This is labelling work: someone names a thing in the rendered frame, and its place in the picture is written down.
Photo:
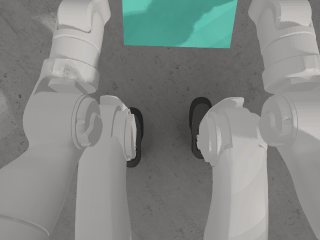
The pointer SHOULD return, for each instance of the carton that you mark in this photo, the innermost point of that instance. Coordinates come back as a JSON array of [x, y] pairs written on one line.
[[178, 23]]

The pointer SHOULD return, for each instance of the left robot thigh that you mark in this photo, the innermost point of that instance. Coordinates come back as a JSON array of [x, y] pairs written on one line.
[[102, 211]]

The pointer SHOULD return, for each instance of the left robot upper arm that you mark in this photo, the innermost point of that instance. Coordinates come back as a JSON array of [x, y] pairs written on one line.
[[34, 187]]

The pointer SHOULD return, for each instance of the robot left forearm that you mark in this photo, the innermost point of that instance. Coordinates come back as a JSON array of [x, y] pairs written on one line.
[[76, 47]]

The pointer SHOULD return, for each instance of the robot right forearm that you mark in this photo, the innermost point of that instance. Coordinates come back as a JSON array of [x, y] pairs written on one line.
[[288, 45]]

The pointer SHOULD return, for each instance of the right robot upper arm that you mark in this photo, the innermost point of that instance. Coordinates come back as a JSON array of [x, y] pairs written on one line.
[[290, 121]]

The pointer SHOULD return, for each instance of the robot left foot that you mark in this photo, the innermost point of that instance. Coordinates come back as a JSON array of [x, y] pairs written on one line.
[[139, 135]]

